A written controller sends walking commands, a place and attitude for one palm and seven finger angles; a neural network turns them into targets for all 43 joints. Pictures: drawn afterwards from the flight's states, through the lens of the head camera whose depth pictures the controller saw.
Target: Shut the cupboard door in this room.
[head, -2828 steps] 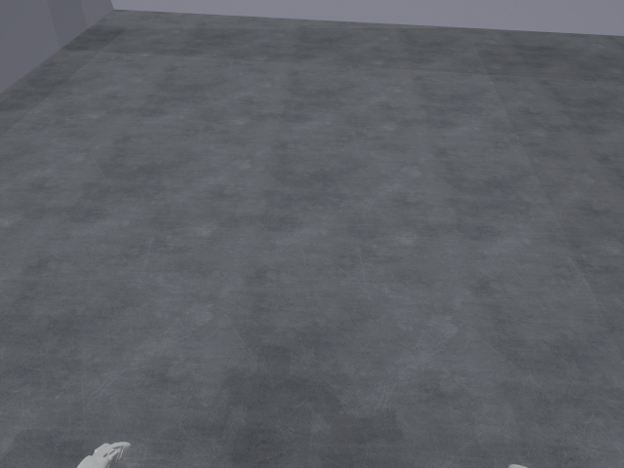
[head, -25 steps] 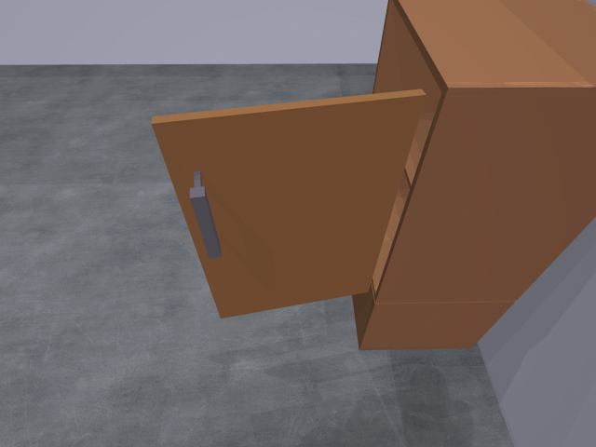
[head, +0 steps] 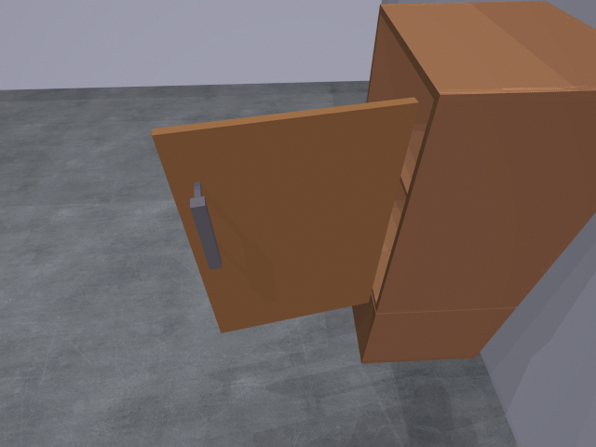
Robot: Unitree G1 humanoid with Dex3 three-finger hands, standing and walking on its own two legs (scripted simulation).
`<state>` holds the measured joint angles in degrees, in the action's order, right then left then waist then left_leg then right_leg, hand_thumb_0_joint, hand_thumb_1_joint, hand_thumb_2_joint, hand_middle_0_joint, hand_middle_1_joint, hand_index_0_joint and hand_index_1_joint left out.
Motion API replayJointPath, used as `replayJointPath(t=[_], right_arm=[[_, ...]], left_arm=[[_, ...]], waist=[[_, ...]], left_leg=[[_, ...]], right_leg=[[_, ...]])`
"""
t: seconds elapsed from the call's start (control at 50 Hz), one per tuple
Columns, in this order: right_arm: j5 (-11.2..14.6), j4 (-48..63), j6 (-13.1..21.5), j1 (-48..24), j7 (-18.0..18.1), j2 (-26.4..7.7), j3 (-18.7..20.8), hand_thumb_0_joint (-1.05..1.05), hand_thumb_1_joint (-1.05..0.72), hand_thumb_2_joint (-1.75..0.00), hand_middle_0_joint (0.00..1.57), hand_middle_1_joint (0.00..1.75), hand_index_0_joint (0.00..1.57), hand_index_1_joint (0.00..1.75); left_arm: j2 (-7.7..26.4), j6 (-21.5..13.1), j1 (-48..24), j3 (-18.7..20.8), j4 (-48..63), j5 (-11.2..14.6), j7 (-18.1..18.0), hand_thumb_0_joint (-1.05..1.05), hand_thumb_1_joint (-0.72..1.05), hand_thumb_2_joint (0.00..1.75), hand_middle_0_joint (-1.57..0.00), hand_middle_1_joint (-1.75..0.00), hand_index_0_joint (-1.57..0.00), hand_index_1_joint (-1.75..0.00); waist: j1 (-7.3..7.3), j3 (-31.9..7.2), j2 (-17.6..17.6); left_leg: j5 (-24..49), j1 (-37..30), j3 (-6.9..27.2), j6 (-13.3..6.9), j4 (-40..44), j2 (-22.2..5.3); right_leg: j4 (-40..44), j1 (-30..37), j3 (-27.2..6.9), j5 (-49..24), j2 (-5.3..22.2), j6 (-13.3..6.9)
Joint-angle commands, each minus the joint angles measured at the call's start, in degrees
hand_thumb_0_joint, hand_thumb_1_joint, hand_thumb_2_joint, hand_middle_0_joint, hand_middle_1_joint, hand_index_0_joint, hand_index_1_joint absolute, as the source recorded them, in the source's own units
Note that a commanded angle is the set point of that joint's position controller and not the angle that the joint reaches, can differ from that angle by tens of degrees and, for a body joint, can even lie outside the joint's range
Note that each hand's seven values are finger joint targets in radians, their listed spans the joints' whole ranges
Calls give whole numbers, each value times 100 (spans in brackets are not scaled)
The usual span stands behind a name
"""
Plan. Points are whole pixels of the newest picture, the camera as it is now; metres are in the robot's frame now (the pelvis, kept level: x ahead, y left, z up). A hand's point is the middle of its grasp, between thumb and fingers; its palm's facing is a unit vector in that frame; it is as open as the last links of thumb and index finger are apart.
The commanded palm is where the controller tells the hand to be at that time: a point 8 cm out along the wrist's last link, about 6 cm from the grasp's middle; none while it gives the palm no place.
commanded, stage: look again from close up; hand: left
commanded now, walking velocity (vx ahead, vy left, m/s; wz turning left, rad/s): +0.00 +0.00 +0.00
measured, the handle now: (206, 227) +0.45 +0.18 +0.03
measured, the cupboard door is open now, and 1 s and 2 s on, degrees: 100 100 100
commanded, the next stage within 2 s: shuffle to correct the standing spot in 0.28 s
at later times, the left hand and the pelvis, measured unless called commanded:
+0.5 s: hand out of the picture -0.01 +0.18 -0.18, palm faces +0.01 -0.98 -0.18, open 7.4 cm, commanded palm none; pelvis +0.00 +0.01 +0.00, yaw +0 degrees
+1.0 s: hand out of the picture -0.03 +0.11 -0.20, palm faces +0.19 -0.97 -0.12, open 7.4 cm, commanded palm none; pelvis +0.06 -0.03 -0.02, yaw +9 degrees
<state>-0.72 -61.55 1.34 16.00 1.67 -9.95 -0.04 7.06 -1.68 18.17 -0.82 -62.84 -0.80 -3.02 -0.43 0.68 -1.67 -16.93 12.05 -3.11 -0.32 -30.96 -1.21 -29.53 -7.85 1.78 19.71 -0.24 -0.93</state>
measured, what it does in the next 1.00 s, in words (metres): steps on the spot: left foot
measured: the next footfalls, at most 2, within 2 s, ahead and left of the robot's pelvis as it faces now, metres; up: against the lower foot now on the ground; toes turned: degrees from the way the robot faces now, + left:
left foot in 0.96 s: +0.10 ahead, +0.05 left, +0.00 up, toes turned +16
right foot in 1.36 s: +0.19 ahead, -0.24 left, +0.00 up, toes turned +11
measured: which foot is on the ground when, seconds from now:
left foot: down 0.00-0.72, up 0.74-0.94, down 0.96-1.00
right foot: down 0.00-0.98, up 1.00-1.00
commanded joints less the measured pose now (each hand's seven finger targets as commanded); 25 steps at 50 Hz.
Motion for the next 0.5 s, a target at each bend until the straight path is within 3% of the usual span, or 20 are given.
replayJointPath(t=[0.0, 0.02, 0.1, 0.2, 0.36, 0.42, 0.48], right_arm=[[7, 241, 31, 283, -19, -399, 15, 0, -90, -90, 20, 30, 20, 30], [-3, 212, 43, 294, -23, -400, 10, 0, -90, -90, 20, 30, 20, 30], [-12, 232, 22, 253, -38, -513, 6, 0, -90, -90, 20, 30, 20, 30], [-2, 184, 59, 241, -36, -573, 4, 0, -90, -90, 20, 30, 20, 30], [19, 0, 88, 235, -14, -543, 1, 0, -90, -90, 20, 30, 20, 30], [6, -62, 49, 306, -11, -507, 21, 0, -90, -90, 20, 30, 20, 30], [-23, -12, -5, 292, -6, -669, 104, 0, -90, -90, 20, 30, 20, 30]], left_arm=[[654, 9, 294, 86, 293, 1, 13, 0, 90, 90, -20, -30, -20, -30], [655, 24, 247, 93, 300, -11, 22, 0, 90, 90, -20, -30, -20, -30], [748, 75, 198, 90, 364, -7, 55, 0, 90, 90, -20, -30, -20, -30], [820, 69, 190, 93, 366, 5, 75, 0, 90, 90, -20, -30, -20, -30], [844, 51, 191, 89, 248, 18, 73, 0, 90, 90, -20, -30, -20, -30], [774, 98, 243, 111, 166, -12, 85, 0, 90, 90, -20, -30, -20, -30], [719, 154, 284, 129, 181, -55, 118, 0, 90, 90, -20, -30, -20, -30]], waist=[[25, 689, 352], [22, 765, 174], [57, 809, 177], [85, 305, 202], [92, 123, 143], [61, 192, 132], [45, 451, -137]], left_leg=[[779, 202, 509, -178, 766, -432], [792, 240, 527, -196, 856, -445], [253, 352, 609, -210, 1074, -437], [672, 37, 572, -227, 1026, -462], [1363, -201, 495, -223, 892, -477], [888, -95, 644, -311, 958, -579], [87, 133, 1092, -480, 1224, -791]], right_leg=[[676, -638, -556, -750, 469, -175], [665, -659, -516, -662, 440, -169], [718, -686, -503, -196, 427, -147], [675, -444, -484, -565, 493, -110], [642, -315, -494, -1134, 548, -90], [449, -323, -181, -513, 448, -50], [130, -651, 114, 95, 335, -16]])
